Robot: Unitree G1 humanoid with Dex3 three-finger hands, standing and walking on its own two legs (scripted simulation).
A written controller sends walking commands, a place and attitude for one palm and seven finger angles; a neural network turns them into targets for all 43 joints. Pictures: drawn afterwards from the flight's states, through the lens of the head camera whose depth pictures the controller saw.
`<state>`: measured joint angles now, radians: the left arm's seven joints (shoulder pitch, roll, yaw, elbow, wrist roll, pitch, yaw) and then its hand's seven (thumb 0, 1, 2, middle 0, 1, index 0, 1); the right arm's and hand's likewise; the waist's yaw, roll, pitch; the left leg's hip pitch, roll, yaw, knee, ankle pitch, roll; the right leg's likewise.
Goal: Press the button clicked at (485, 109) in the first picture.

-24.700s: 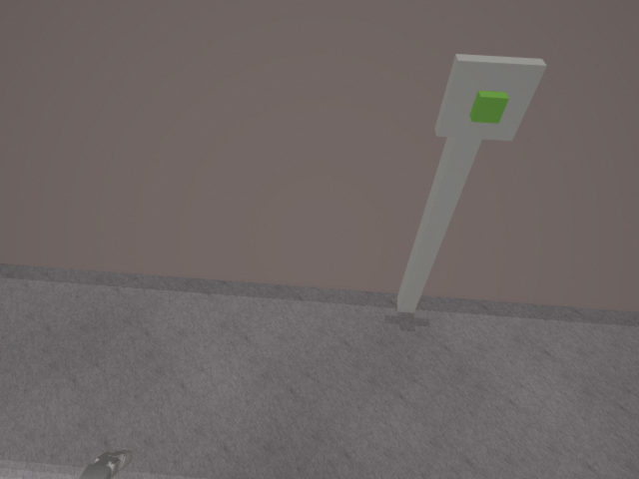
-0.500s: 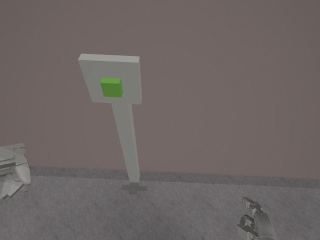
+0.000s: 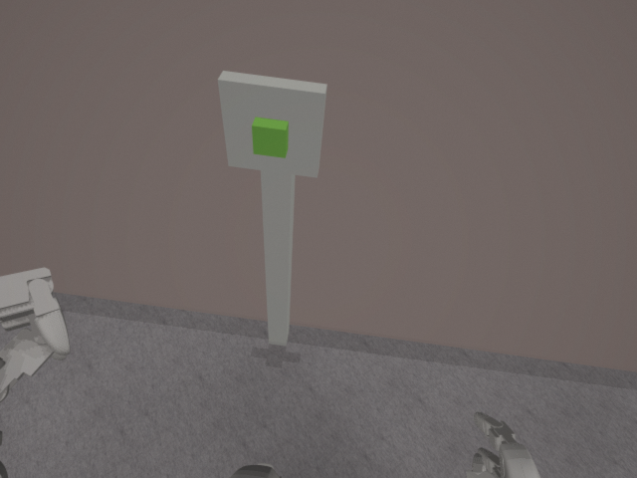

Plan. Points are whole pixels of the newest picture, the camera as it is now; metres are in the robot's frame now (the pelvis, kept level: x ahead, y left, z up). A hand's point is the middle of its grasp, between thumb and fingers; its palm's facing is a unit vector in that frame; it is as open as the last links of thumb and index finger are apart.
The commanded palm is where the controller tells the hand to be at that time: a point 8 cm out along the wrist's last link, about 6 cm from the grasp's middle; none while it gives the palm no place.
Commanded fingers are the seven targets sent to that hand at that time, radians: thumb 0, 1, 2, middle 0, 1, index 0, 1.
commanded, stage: step back with the hand held close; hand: left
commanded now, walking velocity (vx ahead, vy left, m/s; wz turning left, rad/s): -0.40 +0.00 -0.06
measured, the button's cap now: (271, 136) +0.60 +0.13 +0.10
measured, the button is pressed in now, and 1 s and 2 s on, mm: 0 0 0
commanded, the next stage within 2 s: stop stepping back and stand still in 0.32 s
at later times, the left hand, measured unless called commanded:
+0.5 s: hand out of the picture +0.07 +0.21 +0.19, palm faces +0.18 -0.85 -0.49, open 3.1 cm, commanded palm +0.01 +0.27 +0.19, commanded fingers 0.00 0.90 0.90 -1.30 -1.50 -1.30 -1.50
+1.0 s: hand out of the picture -0.01 +0.24 +0.20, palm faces +0.33 -0.83 -0.45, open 3.1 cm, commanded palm -0.06 +0.29 +0.19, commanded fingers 0.00 0.90 0.90 -1.30 -1.50 -1.30 -1.50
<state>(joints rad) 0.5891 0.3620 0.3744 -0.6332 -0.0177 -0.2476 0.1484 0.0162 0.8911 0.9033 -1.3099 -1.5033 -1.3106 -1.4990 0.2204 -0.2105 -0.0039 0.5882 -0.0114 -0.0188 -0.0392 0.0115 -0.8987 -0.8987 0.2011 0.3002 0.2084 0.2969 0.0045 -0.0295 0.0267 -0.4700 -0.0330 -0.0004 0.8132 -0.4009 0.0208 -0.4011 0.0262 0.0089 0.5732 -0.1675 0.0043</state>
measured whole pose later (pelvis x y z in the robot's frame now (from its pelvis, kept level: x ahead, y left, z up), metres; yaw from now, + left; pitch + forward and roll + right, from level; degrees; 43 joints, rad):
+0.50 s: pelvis -0.14 +0.00 +0.01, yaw -5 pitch +3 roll -4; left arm 0.65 0.49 0.42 -0.68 -0.08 -0.24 0.11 0.02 0.89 0.90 -1.31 -1.50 -1.31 -1.50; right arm 0.14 -0.15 0.02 0.60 -0.04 -0.09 -0.02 0.01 -0.90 -0.90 0.20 0.30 0.21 0.30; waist -0.03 0.00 0.01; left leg -0.53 0.07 0.02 0.40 -0.01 0.00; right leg -0.12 0.07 -0.07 0.39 -0.31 -0.02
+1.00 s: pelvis -0.21 +0.02 +0.01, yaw -3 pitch -1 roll -1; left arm 0.62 0.43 0.38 -0.60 -0.02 -0.24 0.15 0.02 0.89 0.90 -1.31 -1.50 -1.31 -1.50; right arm 0.25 -0.16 0.03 0.60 -0.01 -0.12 -0.05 0.01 -0.90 -0.90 0.20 0.30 0.21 0.30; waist -0.03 -0.01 -0.03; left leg -0.32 0.03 0.01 0.66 -0.36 0.01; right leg -0.23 0.01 -0.08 0.54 -0.29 -0.03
